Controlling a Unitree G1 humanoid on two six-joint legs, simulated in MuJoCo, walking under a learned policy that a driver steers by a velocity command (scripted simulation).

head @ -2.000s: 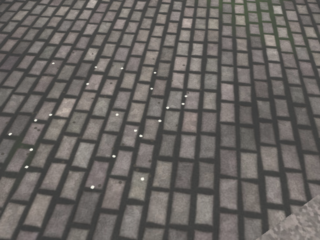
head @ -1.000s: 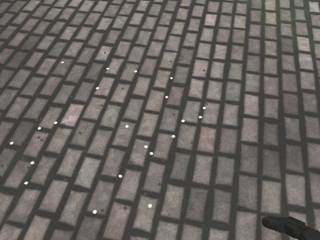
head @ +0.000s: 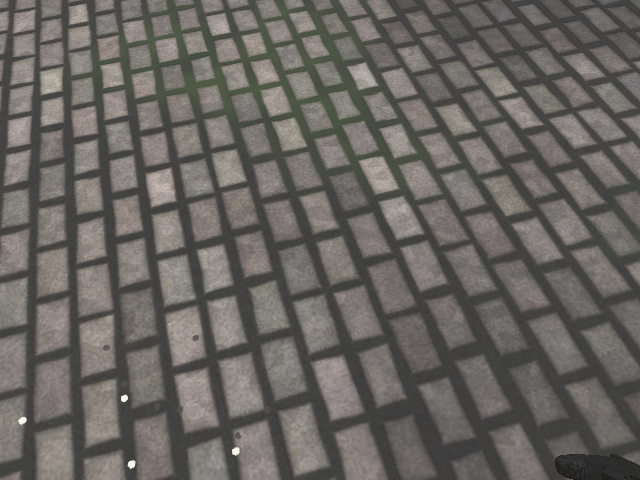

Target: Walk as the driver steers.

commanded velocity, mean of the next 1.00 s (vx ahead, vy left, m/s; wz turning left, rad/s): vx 0.50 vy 0.00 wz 0.33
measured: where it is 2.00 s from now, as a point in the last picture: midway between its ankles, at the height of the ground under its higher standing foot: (252, 274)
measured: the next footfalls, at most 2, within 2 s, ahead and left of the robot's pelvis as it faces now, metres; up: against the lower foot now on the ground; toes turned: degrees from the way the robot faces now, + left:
left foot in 0.08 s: +0.24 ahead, +0.13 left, +0.00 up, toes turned -1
right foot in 0.58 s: +0.50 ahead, -0.08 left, +0.00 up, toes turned +12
